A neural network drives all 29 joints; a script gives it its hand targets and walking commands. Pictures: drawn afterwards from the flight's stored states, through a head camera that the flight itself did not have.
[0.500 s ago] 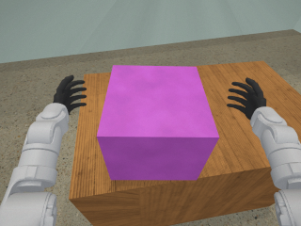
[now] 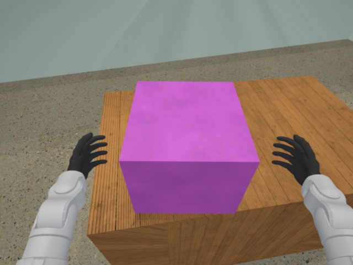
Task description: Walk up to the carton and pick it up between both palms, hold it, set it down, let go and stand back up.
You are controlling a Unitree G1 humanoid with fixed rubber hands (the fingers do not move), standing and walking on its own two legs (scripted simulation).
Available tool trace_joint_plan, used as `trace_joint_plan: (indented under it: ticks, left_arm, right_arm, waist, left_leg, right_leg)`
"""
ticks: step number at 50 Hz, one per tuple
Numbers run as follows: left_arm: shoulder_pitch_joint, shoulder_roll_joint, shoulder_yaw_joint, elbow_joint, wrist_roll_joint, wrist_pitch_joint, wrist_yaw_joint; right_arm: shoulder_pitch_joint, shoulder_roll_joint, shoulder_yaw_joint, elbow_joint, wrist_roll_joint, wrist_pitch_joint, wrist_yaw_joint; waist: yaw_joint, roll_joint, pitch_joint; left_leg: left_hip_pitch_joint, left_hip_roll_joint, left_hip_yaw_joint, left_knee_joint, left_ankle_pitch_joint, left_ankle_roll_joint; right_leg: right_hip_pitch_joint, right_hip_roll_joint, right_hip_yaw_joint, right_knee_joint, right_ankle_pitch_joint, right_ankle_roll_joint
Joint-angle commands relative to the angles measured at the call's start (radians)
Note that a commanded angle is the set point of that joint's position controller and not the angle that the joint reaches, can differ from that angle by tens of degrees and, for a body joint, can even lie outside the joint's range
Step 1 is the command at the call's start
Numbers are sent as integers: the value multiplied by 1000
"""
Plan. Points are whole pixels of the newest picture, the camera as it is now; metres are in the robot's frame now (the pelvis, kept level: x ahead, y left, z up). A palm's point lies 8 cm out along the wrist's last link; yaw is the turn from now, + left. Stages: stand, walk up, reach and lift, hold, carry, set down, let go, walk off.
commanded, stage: set down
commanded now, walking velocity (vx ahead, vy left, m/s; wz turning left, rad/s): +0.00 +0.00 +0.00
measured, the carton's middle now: (185, 145) +0.45 -0.03 +0.02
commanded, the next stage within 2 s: let go in 1.98 s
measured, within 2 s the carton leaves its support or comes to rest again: neither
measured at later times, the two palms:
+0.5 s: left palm (76, 214) +0.25 +0.22 +0.03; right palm (303, 212) +0.23 -0.27 +0.04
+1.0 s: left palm (74, 258) +0.18 +0.22 -0.03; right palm (294, 246) +0.18 -0.25 -0.02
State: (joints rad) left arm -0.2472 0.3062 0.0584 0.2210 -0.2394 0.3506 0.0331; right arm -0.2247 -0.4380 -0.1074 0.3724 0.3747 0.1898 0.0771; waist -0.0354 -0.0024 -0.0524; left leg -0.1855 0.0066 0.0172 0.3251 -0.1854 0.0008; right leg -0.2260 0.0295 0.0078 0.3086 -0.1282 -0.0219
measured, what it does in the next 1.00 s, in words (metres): stands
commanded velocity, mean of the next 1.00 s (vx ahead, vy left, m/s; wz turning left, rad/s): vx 0.00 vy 0.00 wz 0.00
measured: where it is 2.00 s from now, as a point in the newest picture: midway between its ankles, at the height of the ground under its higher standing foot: outside the picture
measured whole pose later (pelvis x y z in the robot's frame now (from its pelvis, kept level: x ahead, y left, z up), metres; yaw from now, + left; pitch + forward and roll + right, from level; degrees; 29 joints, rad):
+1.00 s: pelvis +0.00 +0.00 +0.00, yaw +0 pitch -3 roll +0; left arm 0.24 0.28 -0.14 0.41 -0.27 -0.25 0.08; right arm 0.24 -0.26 -0.06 0.41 0.24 -0.20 0.05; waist 0.00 0.01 0.03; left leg -0.11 0.00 0.00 0.39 -0.23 0.00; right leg -0.15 0.04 0.02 0.37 -0.18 -0.02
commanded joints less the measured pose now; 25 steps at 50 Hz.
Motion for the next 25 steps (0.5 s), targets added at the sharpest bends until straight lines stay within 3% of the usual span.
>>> trace_joint_plan:
  ticks: [1, 9, 25]
  left_arm:
    - [-235, 120, 50, -205, 4, -86, 1]
    - [-81, 103, 36, -299, -3, -177, 15]
    - [246, 58, -36, -278, 17, -357, 30]
  right_arm:
    - [-209, -164, -83, -230, -12, -70, -1]
    - [-41, -150, -102, -359, -30, -132, -6]
    - [312, -77, -92, -392, -46, -242, 5]
  waist:
    - [11, -27, -259]
    - [17, -26, -275]
    - [34, -21, -124]
  left_leg:
    - [69, -24, -24, -32, 119, 0]
    - [89, -24, -27, -20, 176, -9]
    - [94, -14, -39, -24, 183, -29]
  right_leg:
    - [138, -4, 31, -17, 158, 21]
    - [164, 2, 41, 1, 238, 13]
    - [155, -8, 53, -25, 201, -17]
